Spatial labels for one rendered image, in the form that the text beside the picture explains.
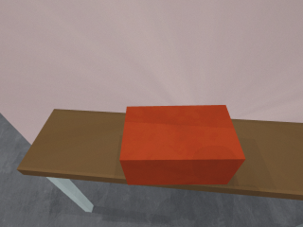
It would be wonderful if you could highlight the table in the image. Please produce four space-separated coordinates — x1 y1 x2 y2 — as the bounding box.
17 109 303 227

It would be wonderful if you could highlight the carton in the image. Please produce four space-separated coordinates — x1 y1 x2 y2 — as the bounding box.
119 105 245 185

